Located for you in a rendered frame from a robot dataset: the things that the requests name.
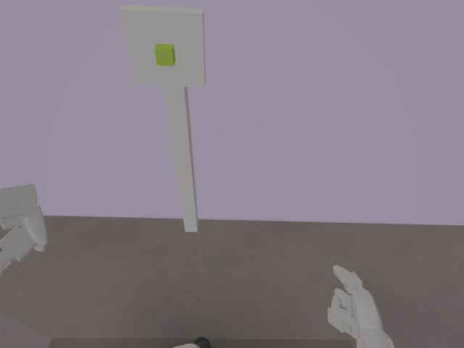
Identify panel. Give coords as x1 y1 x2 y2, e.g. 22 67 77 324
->
118 4 205 232

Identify robot right hand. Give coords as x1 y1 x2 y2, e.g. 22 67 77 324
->
328 265 384 339

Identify right robot forearm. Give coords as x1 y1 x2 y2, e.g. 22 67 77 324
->
356 328 394 348

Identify button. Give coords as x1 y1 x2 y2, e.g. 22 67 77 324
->
154 43 175 66

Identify robot left hand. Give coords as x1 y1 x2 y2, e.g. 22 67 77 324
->
0 184 47 276

